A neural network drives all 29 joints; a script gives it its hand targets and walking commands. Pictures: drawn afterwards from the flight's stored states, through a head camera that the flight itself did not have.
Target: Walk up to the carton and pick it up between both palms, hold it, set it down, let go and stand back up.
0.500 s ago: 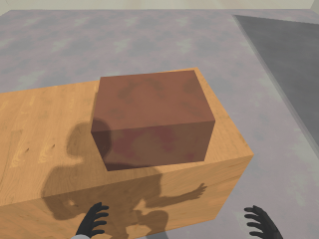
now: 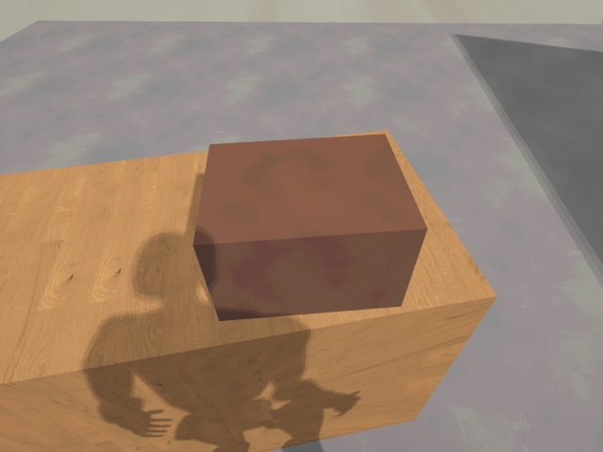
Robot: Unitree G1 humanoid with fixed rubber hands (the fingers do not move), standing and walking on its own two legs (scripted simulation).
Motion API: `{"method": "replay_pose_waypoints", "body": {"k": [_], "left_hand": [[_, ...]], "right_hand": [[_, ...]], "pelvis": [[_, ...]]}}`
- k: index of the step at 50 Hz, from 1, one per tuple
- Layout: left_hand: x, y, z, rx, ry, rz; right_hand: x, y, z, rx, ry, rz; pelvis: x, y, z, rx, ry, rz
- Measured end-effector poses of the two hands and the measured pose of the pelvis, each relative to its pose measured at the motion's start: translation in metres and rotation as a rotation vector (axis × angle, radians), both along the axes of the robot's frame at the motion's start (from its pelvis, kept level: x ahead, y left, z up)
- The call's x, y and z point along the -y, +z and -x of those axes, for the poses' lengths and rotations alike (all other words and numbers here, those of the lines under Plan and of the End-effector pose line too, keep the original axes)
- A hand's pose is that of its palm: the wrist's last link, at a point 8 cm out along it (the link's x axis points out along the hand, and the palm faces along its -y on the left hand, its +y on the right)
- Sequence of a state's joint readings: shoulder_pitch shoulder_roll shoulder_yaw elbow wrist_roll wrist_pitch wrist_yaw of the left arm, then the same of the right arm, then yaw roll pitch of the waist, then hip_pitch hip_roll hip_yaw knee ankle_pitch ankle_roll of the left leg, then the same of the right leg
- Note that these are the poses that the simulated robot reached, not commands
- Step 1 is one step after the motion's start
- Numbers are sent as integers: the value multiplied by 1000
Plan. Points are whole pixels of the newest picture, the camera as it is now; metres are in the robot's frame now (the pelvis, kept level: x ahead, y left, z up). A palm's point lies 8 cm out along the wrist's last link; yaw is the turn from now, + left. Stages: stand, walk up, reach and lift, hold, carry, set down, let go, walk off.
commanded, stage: stand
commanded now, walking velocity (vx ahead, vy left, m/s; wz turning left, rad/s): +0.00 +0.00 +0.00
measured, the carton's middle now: (304, 224) +0.49 +0.03 +0.02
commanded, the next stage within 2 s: none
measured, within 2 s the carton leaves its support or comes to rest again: neither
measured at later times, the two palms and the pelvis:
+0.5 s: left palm out of the picture -0.03 +0.25 -0.14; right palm out of the picture -0.03 -0.23 -0.13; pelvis -0.01 +0.01 +0.00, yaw +1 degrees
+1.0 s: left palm out of the picture -0.09 +0.21 -0.15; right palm out of the picture -0.07 -0.22 -0.14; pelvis -0.03 +0.00 +0.00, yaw +1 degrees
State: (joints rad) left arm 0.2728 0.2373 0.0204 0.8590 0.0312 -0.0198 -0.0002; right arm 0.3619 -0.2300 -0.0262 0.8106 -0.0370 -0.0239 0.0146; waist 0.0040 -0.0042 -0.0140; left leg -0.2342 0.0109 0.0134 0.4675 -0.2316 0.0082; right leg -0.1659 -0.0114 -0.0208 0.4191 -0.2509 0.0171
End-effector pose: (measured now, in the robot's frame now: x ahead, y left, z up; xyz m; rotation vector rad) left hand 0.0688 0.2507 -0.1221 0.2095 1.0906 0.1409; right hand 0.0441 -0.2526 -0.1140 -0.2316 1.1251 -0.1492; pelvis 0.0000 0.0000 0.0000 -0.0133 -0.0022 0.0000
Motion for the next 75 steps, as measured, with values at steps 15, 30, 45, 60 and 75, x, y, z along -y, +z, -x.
{"method": "replay_pose_waypoints", "body": {"k": [15, 30, 45, 60, 75], "left_hand": [[-5, -14, 67, -193, 60, 7], [16, -22, 110, -295, 86, 46], [35, -25, 147, -371, 116, 67], [52, -29, 162, -388, 127, 102], [45, -25, 168, -403, 134, 83]], "right_hand": [[-10, -10, 47, -129, -38, -1], [-28, -22, 81, -208, -76, -48], [-32, -28, 107, -280, -94, -73], [-34, -30, 120, -304, -105, -81], [-38, -32, 125, -330, -107, -98]], "pelvis": [[-7, 2, 9, 10, 7, -1], [-6, 2, 16, 18, 18, -2], [1, 0, 25, 15, 21, -2], [5, -1, 31, 15, 16, 0], [5, 0, 32, 2, 12, 0]]}}
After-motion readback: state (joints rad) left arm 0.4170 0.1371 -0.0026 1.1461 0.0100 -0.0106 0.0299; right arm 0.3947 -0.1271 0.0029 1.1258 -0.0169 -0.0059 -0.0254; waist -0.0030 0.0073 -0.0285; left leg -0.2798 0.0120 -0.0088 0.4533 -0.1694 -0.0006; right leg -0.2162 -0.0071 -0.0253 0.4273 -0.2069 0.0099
